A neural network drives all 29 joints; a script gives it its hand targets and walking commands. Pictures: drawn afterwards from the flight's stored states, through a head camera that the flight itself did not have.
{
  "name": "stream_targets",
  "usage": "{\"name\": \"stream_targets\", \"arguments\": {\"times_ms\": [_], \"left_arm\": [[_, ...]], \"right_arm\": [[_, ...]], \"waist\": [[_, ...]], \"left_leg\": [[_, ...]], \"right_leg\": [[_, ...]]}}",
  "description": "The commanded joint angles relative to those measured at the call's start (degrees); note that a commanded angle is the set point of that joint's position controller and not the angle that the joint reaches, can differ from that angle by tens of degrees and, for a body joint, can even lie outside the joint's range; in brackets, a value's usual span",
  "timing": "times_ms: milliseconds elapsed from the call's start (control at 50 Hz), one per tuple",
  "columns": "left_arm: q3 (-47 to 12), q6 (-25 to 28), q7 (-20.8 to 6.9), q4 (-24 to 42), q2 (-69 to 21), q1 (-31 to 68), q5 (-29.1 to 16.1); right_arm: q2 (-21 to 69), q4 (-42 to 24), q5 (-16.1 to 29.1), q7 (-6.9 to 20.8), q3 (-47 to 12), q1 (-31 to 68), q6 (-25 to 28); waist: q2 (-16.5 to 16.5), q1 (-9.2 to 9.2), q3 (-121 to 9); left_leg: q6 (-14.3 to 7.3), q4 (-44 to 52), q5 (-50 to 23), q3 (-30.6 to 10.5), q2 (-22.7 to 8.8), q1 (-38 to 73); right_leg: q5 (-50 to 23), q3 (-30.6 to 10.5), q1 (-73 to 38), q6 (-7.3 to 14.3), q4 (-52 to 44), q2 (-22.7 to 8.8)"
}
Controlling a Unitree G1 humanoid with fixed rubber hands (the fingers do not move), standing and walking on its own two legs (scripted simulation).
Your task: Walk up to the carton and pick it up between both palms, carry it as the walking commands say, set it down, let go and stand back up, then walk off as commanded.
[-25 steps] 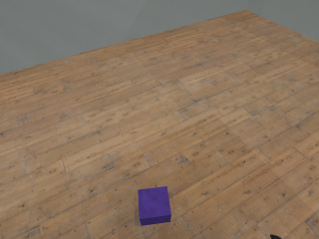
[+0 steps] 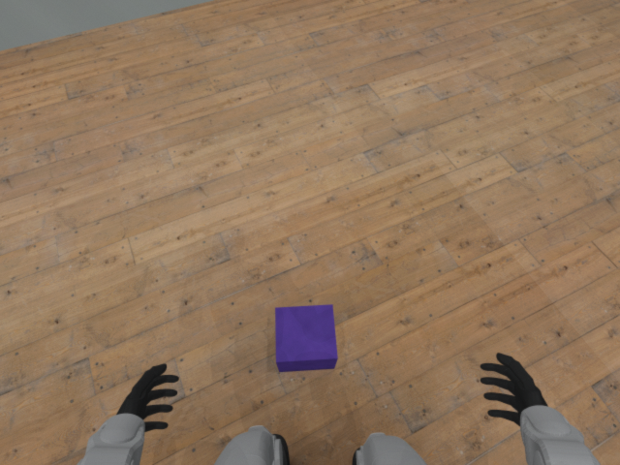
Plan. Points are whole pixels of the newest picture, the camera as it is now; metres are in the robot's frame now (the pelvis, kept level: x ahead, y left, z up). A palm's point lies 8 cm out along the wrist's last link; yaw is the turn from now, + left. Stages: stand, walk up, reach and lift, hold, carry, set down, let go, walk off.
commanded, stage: reach and lift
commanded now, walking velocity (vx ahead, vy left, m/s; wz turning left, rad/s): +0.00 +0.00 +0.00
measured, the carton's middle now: (305, 338) +0.43 +0.01 -0.68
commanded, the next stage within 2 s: none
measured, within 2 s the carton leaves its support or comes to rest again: neither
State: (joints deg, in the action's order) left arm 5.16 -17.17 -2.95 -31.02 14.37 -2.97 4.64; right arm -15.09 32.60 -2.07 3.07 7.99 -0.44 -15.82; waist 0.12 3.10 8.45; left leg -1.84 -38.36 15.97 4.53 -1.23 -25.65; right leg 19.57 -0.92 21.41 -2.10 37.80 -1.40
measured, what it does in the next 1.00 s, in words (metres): lowers itself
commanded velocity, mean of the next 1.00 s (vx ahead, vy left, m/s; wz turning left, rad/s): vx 0.00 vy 0.00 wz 0.00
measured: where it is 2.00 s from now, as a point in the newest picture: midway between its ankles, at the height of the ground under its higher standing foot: outside the picture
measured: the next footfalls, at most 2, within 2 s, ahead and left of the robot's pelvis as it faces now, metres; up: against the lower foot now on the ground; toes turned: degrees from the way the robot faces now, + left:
none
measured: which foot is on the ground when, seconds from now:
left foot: down 0.00-1.00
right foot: down 0.00-1.00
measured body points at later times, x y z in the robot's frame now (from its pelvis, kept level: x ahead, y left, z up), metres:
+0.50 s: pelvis -0.06 +0.00 -0.06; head +0.15 +0.01 +0.34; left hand +0.31 +0.24 -0.17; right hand +0.31 -0.23 -0.16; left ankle +0.04 +0.10 -0.72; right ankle +0.00 -0.14 -0.72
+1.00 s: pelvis -0.06 -0.01 -0.10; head +0.24 +0.01 +0.23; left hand +0.46 +0.20 -0.22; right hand +0.44 -0.18 -0.21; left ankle +0.04 +0.10 -0.72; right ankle +0.00 -0.14 -0.72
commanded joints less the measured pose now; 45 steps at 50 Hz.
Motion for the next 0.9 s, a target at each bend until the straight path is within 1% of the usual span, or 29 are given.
{"name": "stream_targets", "arguments": {"times_ms": [0, 20, 40, 100, 120, 140, 200, 220, 240, 320, 340, 400, 440, 460, 480, 500, 520, 540, 560, 620, 640, 660, 680, 720, 780, 820, 840, 860, 880], "left_arm": [[3.3, 2.1, 0.8, 8.0, 12.2, 9.5, -0.1], [3.0, 2.2, 0.8, 8.1, 12.7, 12.4, -0.4], [3.2, 2.3, 0.9, 8.4, 12.8, 14.4, -1.0], [3.6, 2.3, 0.8, 8.9, 12.7, 19.4, -1.8], [4.2, 2.0, 0.7, 8.5, 13.1, 20.5, -2.1], [4.2, 1.9, 0.9, 7.9, 13.0, 21.6, -2.5], [5.1, 1.3, 0.8, 5.9, 13.4, 25.4, -2.8], [4.7, 1.1, 0.8, 5.5, 13.1, 27.0, -3.2], [5.3, 0.8, 0.8, 4.3, 13.0, 28.2, -3.0], [5.3, 0.0, 0.9, 2.5, 13.0, 36.1, -3.2], [5.3, 0.1, 0.9, 2.3, 13.3, 38.2, -3.2], [5.6, 0.3, 1.0, 1.3, 13.8, 44.2, -2.9], [5.6, 0.4, 1.3, 0.7, 13.7, 48.6, -3.2], [5.4, 0.6, 1.4, 0.4, 13.4, 50.5, -3.1], [5.3, 0.6, 1.6, -1.1, 13.1, 51.9, -2.9], [5.3, 0.7, 1.7, -2.2, 12.9, 54.1, -3.2], [5.3, 1.1, 1.7, -2.0, 12.7, 56.6, -3.3], [5.4, 1.4, 2.1, -2.1, 13.1, 59.1, -3.3], [5.3, 1.8, 2.2, -3.0, 12.6, 60.4, -3.1], [6.0, 2.7, 2.9, -6.0, 12.8, 66.5, -3.6], [6.3, 3.3, 3.0, -6.7, 12.3, 68.0, -3.6], [6.8, 4.0, 3.3, -7.8, 12.6, 69.2, -3.2], [7.1, 4.4, 3.4, -8.3, 12.5, 70.5, -3.5], [7.8, 5.5, 3.7, -10.6, 12.0, 72.2, -3.6], [8.8, 6.9, 3.7, -13.0, 12.3, 76.4, -4.2], [8.9, 7.9, 3.5, -14.6, 11.7, 78.4, -4.3], [9.0, 8.5, 3.5, -13.9, 12.2, 80.8, -4.3], [9.6, 8.9, 3.6, -14.2, 12.4, 82.1, -4.2], [9.7, 9.1, 3.7, -13.3, 12.5, 84.5, -4.3]], "right_arm": [[-9.1, -5.9, 1.1, -0.8, 3.2, 5.7, 1.8], [-9.5, -5.9, 1.1, -1.0, 3.5, 7.5, 2.0], [-9.1, -6.5, 1.9, -1.3, 2.9, 9.9, 2.1], [-9.3, -7.8, 2.7, -2.8, 2.9, 14.7, 2.3], [-9.4, -8.6, 3.0, -3.3, 2.8, 16.5, 2.1], [-9.7, -8.7, 3.3, -3.6, 3.0, 17.6, 2.1], [-9.0, -9.4, 4.0, -4.6, 3.0, 22.4, 1.4], [-8.9, -8.3, 4.0, -4.9, 3.1, 23.4, 1.2], [-8.3, -8.5, 3.9, -5.2, 2.9, 25.3, 0.9], [-6.9, -7.1, 3.9, -5.8, 3.8, 32.9, 0.1], [-6.7, -7.0, 3.7, -6.1, 4.3, 35.1, 0.1], [-5.8, -5.1, 3.7, -6.9, 5.0, 39.3, -0.1], [-6.0, -3.8, 3.6, -7.3, 5.5, 42.7, -0.1], [-5.8, -2.8, 3.6, -7.3, 5.4, 43.8, 0.1], [-6.0, -2.6, 3.0, -7.4, 6.5, 45.8, 0.2], [-5.4, -1.8, 3.7, -7.5, 5.8, 47.7, 0.4], [-5.8, -1.7, 3.5, -7.7, 6.6, 49.3, 0.9], [-5.6, -1.3, 4.0, -7.8, 6.2, 52.1, 1.0], [-5.5, -0.5, 4.1, -7.9, 6.5, 52.4, 1.3], [-5.0, 0.7, 4.6, -8.4, 6.0, 57.7, 2.4], [-4.2, 1.4, 4.7, -8.5, 5.8, 58.9, 2.8], [-4.2, 2.3, 4.5, -8.7, 6.5, 59.5, 3.4], [-4.1, 2.4, 4.8, -8.9, 6.1, 60.6, 3.8], [-3.4, 3.2, 4.7, -9.2, 6.4, 62.8, 4.8], [-3.1, 3.6, 4.6, -9.7, 6.5, 67.6, 5.9], [-2.6, 3.3, 4.6, -10.0, 6.2, 70.1, 6.7], [-2.4, 2.8, 4.5, -10.0, 6.7, 71.5, 7.1], [-3.1, 2.2, 4.0, -10.2, 7.2, 73.5, 7.3], [-3.1, 2.0, 3.8, -10.4, 7.2, 75.0, 7.4]], "waist": [[-1.5, 1.44, -16.4], [-1.9, 2.09, -18.0], [-2.7, 1.4, -20.0], [-3.3, 0.67, -27.7], [-3.2, -0.19, -30.2], [-2.6, -0.08, -31.7], [-2.2, -1.57, -34.4], [-1.0, -1.14, -34.0], [-1.2, -1.94, -34.8], [-0.6, -1.96, -36.4], [0.0, -1.56, -37.1], [-0.5, -1.48, -40.0], [-0.9, -0.59, -42.7], [-2.1, -0.66, -43.8], [-2.3, 0.05, -43.8], [-2.4, -0.24, -44.9], [-2.9, 0.36, -46.5], [-3.9, -0.04, -48.3], [-4.4, 0.21, -50.3], [-4.5, -0.08, -55.1], [-5.0, -0.78, -55.4], [-5.6, -0.61, -57.0], [-5.8, -1.17, -59.1], [-5.2, -1.41, -60.9], [-3.4, -2.11, -63.8], [-2.9, -2.35, -66.0], [-2.8, -1.87, -68.0], [-3.0, -2.35, -69.6], [-3.2, -2.18, -72.0]], "left_leg": [[2.7, -1.9, -13.4, -5.2, 1.0, 16.8], [2.7, -2.8, -12.9, -5.5, 0.8, 16.7], [3.0, -3.8, -13.8, -5.5, 0.9, 16.0], [3.2, -7.0, -15.7, -5.4, 1.1, 15.2], [3.1, -7.9, -16.5, -5.2, 1.3, 14.9], [2.8, -8.3, -16.7, -5.5, 1.4, 14.4], [2.4, -9.9, -16.3, -5.2, 2.1, 11.6], [2.3, -10.3, -14.7, -5.0, 2.1, 10.2], [2.2, -10.5, -14.3, -5.1, 2.3, 9.0], [2.1, -11.7, -10.6, -5.2, 2.5, 6.0], [2.2, -12.0, -10.3, -5.2, 2.6, 4.9], [2.4, -13.0, -9.4, -4.8, 2.9, 2.5], [2.4, -13.6, -9.4, -5.2, 2.7, 2.2], [2.6, -13.8, -9.9, -5.5, 2.7, 2.3], [2.7, -13.7, -9.1, -5.8, 2.6, 2.0], [2.6, -14.2, -9.3, -5.7, 2.6, 2.0], [2.7, -14.8, -9.6, -5.7, 2.6, 1.5], [2.9, -15.1, -8.8, -5.9, 2.5, 0.9], [3.1, -15.1, -9.9, -5.6, 2.3, 1.4], [2.9, -16.8, -11.1, -5.6, 2.5, 0.2], [3.0, -16.9, -11.6, -5.4, 2.7, -1.2], [3.1, -17.3, -12.3, -5.3, 2.8, -1.8], [3.0, -17.9, -13.3, -5.3, 2.9, -2.3], [2.7, -19.1, -15.8, -5.7, 3.0, -3.5], [2.3, -19.9, -15.4, -5.4, 3.3, -7.5], [2.0, -20.8, -17.5, -5.2, 3.4, -8.2], [1.8, -21.1, -18.6, -5.3, 3.4, -7.6], [1.8, -21.6, -20.2, -5.4, 3.5, -7.2], [1.8, -22.3, -21.5, -5.3, 3.7, -6.6]], "right_leg": [[-9.7, 2.9, 18.3, 1.0, -1.8, 2.6], [-9.0, 3.0, 19.8, 1.0, -0.3, 2.6], [-9.3, 3.1, 20.0, 0.9, 0.9, 2.6], [-10.3, 3.0, 20.2, 0.7, 4.1, 3.0], [-10.7, 2.8, 19.6, 0.6, 4.7, 3.0], [-10.8, 3.0, 19.9, 0.5, 5.9, 3.2], [-10.4, 3.1, 21.0, 0.1, 7.1, 3.3], [-8.7, 3.3, 22.1, 0.1, 7.4, 3.4], [-8.8, 3.2, 22.2, -0.1, 7.7, 3.6], [-5.7, 3.5, 25.8, 0.2, 8.8, 3.8], [-5.3, 3.5, 26.6, 0.1, 9.1, 4.0], [-4.8, 3.7, 28.1, 0.0, 9.9, 4.3], [-4.5, 3.9, 30.0, 0.2, 10.9, 4.3], [-4.5, 3.7, 31.4, 0.5, 11.1, 4.2], [-3.7, 4.4, 33.4, 0.4, 11.5, 4.5], [-3.3, 4.2, 34.5, 0.5, 11.7, 4.4], [-3.6, 4.1, 35.2, 0.6, 12.0, 4.4], [-2.9, 4.5, 36.4, 0.7, 12.8, 4.5], [-3.4, 4.5, 37.1, 0.7, 12.7, 4.6], [-3.4, 4.4, 40.6, 0.4, 14.1, 4.7], [-3.6, 4.3, 41.8, 0.3, 14.4, 4.8], [-4.3, 4.5, 43.2, 0.1, 14.8, 4.9], [-4.7, 4.4, 43.9, 0.0, 15.0, 5.0], [-6.3, 4.2, 46.2, 0.0, 16.2, 5.4], [-6.3, 4.3, 46.6, -0.4, 17.1, 5.7], [-7.5, 4.3, 47.8, -0.6, 17.5, 5.9], [-8.5, 4.5, 48.0, -0.7, 17.6, 6.1], [-9.1, 4.4, 48.9, -0.6, 18.0, 6.4], [-9.9, 4.2, 48.8, -0.5, 18.2, 6.5]]}}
